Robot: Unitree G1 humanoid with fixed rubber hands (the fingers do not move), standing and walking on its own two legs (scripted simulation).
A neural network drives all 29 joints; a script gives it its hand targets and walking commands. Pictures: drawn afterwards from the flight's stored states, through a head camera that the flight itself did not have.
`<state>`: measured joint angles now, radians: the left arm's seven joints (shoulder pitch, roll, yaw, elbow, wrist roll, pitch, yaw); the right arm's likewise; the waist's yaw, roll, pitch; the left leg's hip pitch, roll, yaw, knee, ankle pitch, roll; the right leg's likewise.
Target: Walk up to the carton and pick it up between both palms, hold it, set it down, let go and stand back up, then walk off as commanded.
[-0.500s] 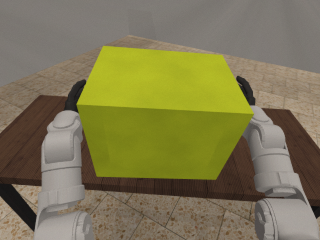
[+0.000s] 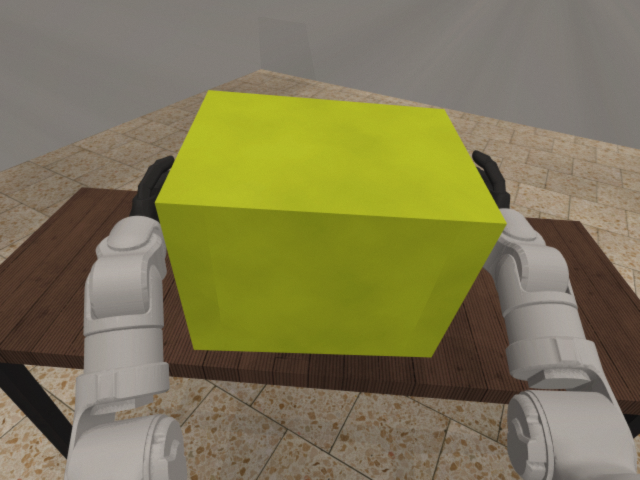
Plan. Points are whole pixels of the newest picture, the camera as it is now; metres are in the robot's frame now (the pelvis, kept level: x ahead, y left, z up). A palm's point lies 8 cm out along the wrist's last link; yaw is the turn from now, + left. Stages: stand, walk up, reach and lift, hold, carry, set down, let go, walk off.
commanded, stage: hold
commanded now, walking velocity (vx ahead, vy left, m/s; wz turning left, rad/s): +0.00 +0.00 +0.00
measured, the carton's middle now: (322, 226) +0.38 +0.01 +0.17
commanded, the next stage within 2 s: none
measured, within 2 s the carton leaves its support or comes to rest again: neither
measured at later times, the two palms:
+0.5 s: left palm (149, 221) +0.34 +0.21 +0.21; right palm (489, 213) +0.36 -0.20 +0.21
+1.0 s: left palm (146, 222) +0.34 +0.21 +0.21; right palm (485, 213) +0.36 -0.19 +0.21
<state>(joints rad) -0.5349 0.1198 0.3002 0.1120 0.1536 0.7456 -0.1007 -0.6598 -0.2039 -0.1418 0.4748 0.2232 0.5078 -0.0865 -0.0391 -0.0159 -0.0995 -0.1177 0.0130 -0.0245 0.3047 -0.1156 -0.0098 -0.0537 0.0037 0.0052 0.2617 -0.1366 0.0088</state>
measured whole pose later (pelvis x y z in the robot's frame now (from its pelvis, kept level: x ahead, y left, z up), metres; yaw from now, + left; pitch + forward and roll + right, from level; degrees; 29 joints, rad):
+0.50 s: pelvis +0.00 +0.00 +0.00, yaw +0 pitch -5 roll -1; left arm -0.51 0.12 0.30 0.07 0.15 0.75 -0.10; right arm -0.65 -0.20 -0.14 0.44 0.24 0.51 -0.09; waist -0.05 -0.02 -0.10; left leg -0.11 0.01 -0.03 0.31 -0.12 -0.01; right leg -0.04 0.00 0.00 0.26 -0.14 0.01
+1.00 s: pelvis +0.00 +0.00 +0.00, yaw +1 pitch -4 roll -1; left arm -0.54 0.13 0.31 0.12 0.15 0.75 -0.11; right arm -0.67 -0.20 -0.14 0.48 0.22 0.51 -0.09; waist -0.04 -0.02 -0.09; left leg -0.12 0.01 -0.03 0.30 -0.11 -0.01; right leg -0.05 0.00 0.00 0.26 -0.14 0.01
